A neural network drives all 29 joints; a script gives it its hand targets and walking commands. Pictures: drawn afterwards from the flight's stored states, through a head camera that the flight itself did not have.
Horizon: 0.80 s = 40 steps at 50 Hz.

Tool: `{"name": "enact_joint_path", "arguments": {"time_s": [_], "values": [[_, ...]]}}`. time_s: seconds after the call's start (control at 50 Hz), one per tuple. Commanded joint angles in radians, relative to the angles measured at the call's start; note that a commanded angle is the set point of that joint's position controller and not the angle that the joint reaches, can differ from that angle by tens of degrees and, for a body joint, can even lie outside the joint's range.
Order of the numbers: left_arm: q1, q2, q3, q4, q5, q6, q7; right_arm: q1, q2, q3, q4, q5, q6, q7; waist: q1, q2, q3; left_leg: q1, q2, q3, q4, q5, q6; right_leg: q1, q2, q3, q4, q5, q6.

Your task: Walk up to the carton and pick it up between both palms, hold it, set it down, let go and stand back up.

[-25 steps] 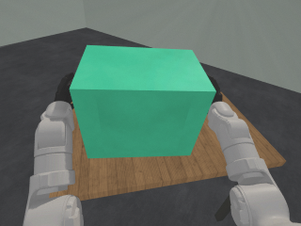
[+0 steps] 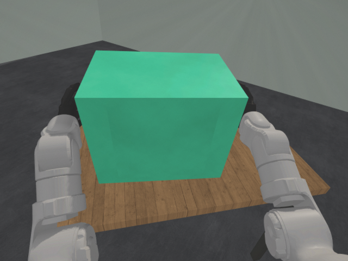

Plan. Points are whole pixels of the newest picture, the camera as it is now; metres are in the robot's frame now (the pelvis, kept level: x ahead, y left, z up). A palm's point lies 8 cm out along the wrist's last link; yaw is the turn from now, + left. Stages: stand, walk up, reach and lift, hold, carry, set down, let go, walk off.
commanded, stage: hold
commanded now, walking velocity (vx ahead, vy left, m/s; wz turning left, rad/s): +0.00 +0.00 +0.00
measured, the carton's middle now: (160, 116) +0.40 +0.01 +0.20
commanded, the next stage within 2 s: none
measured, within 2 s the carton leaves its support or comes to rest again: neither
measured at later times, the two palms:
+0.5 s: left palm (72, 117) +0.37 +0.20 +0.22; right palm (244, 113) +0.37 -0.18 +0.23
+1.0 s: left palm (72, 119) +0.36 +0.20 +0.22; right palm (245, 115) +0.37 -0.18 +0.22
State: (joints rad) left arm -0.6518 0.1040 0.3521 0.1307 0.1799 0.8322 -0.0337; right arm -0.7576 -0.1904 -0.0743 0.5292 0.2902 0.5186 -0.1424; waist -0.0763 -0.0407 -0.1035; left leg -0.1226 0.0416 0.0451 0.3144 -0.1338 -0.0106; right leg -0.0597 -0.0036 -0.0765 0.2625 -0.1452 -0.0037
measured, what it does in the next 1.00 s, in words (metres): stands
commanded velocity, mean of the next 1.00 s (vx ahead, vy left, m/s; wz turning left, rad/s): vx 0.00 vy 0.00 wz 0.00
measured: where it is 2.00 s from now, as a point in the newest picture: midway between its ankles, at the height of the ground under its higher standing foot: outside the picture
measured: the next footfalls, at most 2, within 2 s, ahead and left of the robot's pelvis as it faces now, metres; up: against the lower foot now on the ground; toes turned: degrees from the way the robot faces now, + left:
none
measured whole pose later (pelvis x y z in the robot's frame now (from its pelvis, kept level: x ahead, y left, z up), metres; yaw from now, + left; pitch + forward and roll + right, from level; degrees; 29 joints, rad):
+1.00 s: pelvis +0.01 +0.00 +0.00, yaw +0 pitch -3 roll -1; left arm -0.63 0.10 0.35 0.11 0.18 0.83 -0.03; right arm -0.74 -0.20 -0.06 0.51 0.31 0.53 -0.15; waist -0.08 -0.04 -0.11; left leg -0.12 0.05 0.05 0.32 -0.14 -0.01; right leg -0.06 0.00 -0.07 0.25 -0.14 0.00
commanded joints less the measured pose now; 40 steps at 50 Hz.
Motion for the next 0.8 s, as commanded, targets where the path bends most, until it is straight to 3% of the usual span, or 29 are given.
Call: {"name": "enact_joint_path", "arguments": {"time_s": [0.0, 0.24, 0.56, 0.78], "values": [[-0.833, -0.492, -0.529, -0.145, -0.215, -0.088, -0.138, -0.882, 0.595, 0.328, -0.313, 0.123, -0.048, 0.134, -0.005, 0.074, -0.382, 0.160, -0.071, -0.041, -0.015, 0.144, 0.002, 0.020, 0.055, 0.043, -0.020, 0.138, 0.033], [-0.875, -0.495, -0.500, -0.081, -0.211, -0.117, -0.138, -0.922, 0.619, 0.319, -0.260, 0.127, -0.065, 0.135, 0.002, 0.063, -0.398, 0.150, -0.078, -0.037, -0.012, 0.148, 0.008, 0.034, 0.053, 0.052, -0.021, 0.152, 0.042], [-0.832, -0.505, -0.536, -0.168, -0.225, -0.116, -0.128, -0.872, 0.604, 0.352, -0.334, 0.162, -0.061, 0.124, -0.010, 0.081, -0.435, 0.197, -0.080, -0.045, 0.021, 0.280, -0.013, 0.057, 0.067, 0.048, -0.010, 0.268, 0.041], [-0.790, -0.494, -0.549, -0.234, -0.219, -0.090, -0.127, -0.835, 0.574, 0.358, -0.390, 0.168, -0.043, 0.124, -0.011, 0.090, -0.415, 0.205, -0.075, -0.045, 0.023, 0.302, -0.022, 0.051, 0.072, 0.044, -0.012, 0.266, 0.036]]}}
